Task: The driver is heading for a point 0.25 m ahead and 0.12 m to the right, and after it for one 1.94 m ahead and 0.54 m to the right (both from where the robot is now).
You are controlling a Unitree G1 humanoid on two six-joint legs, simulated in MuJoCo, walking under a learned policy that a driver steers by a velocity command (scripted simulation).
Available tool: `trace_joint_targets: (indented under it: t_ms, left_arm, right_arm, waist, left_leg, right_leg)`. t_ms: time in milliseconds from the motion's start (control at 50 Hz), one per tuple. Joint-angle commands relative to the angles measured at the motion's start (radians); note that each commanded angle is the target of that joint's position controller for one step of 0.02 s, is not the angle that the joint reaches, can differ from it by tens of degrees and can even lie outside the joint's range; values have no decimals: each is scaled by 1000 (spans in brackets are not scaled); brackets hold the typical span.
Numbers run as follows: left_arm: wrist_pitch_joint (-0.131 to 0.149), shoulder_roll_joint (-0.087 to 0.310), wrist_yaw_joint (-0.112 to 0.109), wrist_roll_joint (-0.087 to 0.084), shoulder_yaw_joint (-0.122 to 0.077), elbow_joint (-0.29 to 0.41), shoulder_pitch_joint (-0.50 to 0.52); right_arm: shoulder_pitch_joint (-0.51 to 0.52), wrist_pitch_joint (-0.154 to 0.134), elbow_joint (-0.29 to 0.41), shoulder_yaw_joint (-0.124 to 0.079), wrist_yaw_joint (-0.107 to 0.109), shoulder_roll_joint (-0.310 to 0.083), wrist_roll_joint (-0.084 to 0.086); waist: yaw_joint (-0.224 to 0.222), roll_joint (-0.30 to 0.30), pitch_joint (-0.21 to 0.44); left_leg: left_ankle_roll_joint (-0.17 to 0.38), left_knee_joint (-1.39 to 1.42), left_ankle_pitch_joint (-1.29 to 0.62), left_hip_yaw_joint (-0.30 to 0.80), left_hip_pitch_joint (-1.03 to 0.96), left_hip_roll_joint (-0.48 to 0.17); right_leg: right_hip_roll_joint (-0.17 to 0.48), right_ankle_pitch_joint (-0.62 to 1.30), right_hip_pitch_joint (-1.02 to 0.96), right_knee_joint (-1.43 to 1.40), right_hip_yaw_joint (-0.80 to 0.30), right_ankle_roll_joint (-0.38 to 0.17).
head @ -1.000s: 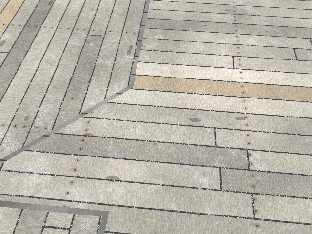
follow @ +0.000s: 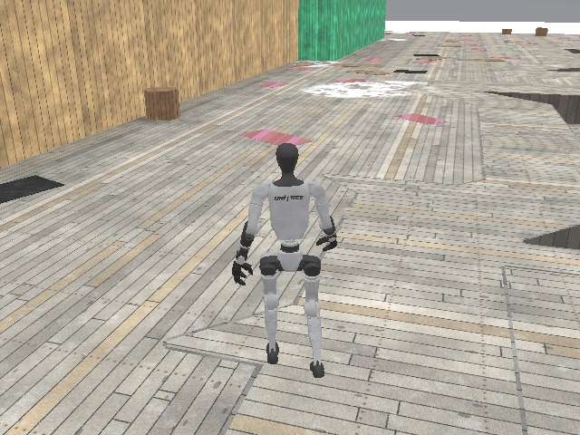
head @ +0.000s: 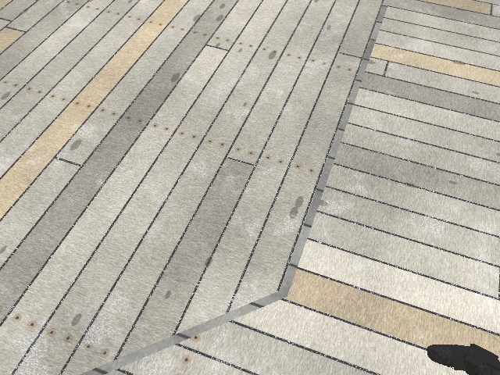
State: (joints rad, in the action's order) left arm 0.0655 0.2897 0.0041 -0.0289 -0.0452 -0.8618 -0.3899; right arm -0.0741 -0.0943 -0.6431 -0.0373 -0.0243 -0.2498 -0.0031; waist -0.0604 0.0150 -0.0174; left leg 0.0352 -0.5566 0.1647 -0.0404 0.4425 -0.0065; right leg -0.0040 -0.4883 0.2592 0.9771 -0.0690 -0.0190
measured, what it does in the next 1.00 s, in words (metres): walks ahead, turning right: right foot, then left foot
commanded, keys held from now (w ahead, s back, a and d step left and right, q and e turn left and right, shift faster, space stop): w+e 0.72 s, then w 0.28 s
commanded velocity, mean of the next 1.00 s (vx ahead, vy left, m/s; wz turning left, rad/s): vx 0.50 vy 0.00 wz -0.45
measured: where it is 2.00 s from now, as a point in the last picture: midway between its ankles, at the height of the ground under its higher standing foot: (386, 214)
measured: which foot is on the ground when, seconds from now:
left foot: down 0.00-0.48, up 0.50-0.94, down 0.96-1.00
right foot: up 0.00-0.44, down 0.46-0.98, up 1.00-1.00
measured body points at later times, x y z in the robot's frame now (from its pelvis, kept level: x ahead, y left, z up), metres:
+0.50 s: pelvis +0.26 -0.06 -0.02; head +0.30 -0.07 +0.43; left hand +0.52 +0.13 -0.10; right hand +0.22 -0.35 -0.14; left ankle +0.09 +0.11 -0.69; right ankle +0.34 -0.16 -0.73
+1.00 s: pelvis +0.54 -0.12 -0.01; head +0.57 -0.13 +0.44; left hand +0.72 +0.11 -0.13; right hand +0.61 -0.44 -0.08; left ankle +0.68 -0.07 -0.73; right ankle +0.35 -0.16 -0.70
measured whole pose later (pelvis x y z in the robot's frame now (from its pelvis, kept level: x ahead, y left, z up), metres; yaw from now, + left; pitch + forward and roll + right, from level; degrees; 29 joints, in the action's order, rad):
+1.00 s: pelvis +0.54 -0.12 -0.01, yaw -29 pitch +2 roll +1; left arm 0.04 0.30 -0.01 -0.02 -0.07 -0.76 -0.37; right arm -0.08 -0.12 -0.71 -0.04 -0.03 -0.27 -0.01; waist -0.06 0.02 0.00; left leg 0.04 -0.54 0.13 -0.02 0.46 0.03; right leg -0.07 -0.48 0.14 0.75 -0.17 -0.05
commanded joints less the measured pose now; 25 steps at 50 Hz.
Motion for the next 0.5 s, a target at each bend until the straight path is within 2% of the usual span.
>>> trace_joint_targets:
  t_ms: [20, 40, 60, 80, 120, 180, 260, 320, 360, 400, 420, 440, 460, 480, 500]
  left_arm:
    - [23, 126, -4, -4, -30, 111, 83]
    - [12, 114, -5, 3, -35, 108, 80]
    - [-2, 93, -4, 0, -35, 102, 55]
    - [-14, 72, -4, -2, -33, 95, 41]
    - [-28, 55, -7, 0, -34, 106, 60]
    - [-29, 45, -3, 6, -34, 133, 124]
    - [-22, 18, 24, 11, -20, 176, 255]
    - [-21, 12, 42, 9, -13, 224, 348]
    - [-22, 20, 54, 8, -15, 254, 380]
    - [-25, 43, 61, 8, -27, 271, 360]
    - [-29, 65, 61, 8, -40, 267, 311]
    - [-31, 101, 58, 6, -61, 244, 199]
    - [-34, 162, 43, 5, -96, 202, 32]
    - [-44, 261, 19, 3, -120, 180, -65]
    - [-27, 313, 26, 5, -118, 217, -15]
  right_arm:
    - [-225, 2, -21, -46, 7, -132, 2]
    - [-177, -5, -22, -39, 3, -104, -2]
    - [-150, -13, -29, -39, 2, -96, -8]
    - [-136, -21, -38, -41, 1, -90, -9]
    - [-134, -33, -59, -49, 5, -105, -12]
    - [-160, -31, -93, -57, 18, -124, -16]
    - [-189, -17, -119, -65, 32, -159, -7]
    - [-240, 1, -148, -73, 37, -183, 5]
    - [-254, 17, -161, -79, 38, -196, 15]
    - [-237, 31, -160, -85, 43, -222, 22]
    - [-228, 39, -157, -89, 47, -238, 25]
    - [-214, 47, -154, -91, 51, -248, 28]
    - [-205, 48, -149, -84, 54, -236, 30]
    - [-243, 35, -124, -52, 51, -142, -12]
    - [-295, -2, -68, -20, 35, -66, -8]
  waist:
    - [127, -108, 112]
    - [94, -118, 65]
    - [67, -139, 50]
    - [54, -134, 42]
    - [42, -106, 17]
    - [53, -77, -6]
    - [101, -57, -43]
    - [136, -47, -77]
    - [137, -55, -82]
    - [103, -86, -43]
    - [69, -109, -1]
    - [3, -111, 61]
    - [-85, -81, 147]
    - [-76, 125, 228]
    - [13, 269, 378]
  left_leg:
    - [170, 287, 96, 410, -490, -318]
    - [160, 328, 35, 327, -398, -282]
    - [153, 363, -6, 266, -332, -262]
    - [156, 387, -57, 216, -298, -251]
    - [159, 412, -164, 130, -275, -250]
    - [155, 419, -254, 34, -315, -245]
    - [130, 428, -256, -71, -353, -238]
    - [124, 406, -277, -102, -451, -271]
    - [111, 362, -353, -122, -519, -290]
    - [88, 260, -635, -154, -552, -291]
    - [77, 168, -806, -167, -559, -287]
    - [60, 9, -908, -185, -534, -268]
    - [23, -223, -822, -205, -411, -225]
    - [-24, -557, -175, -198, -107, -149]
    - [-66, -854, 447, 9, 255, 62]
  right_leg:
    - [92, 110, 499, 253, -37, -7]
    - [117, 165, 457, 214, -39, -2]
    - [133, 204, 402, 200, -41, 4]
    - [134, 228, 380, 197, -37, 10]
    - [136, 290, 405, 174, -47, 22]
    - [131, 418, 467, 51, -60, 33]
    - [119, 563, 439, -178, 17, 17]
    - [113, 529, 472, -274, 58, -7]
    - [99, 454, 477, -312, 89, -31]
    - [48, 355, 386, -329, 145, -67]
    - [8, 301, 302, -325, 177, -89]
    - [-37, 287, 154, -352, 197, -118]
    - [-68, 357, -111, -426, 172, -159]
    - [140, 440, -407, -425, -145, -228]
    - [345, 218, -664, -609, -747, -445]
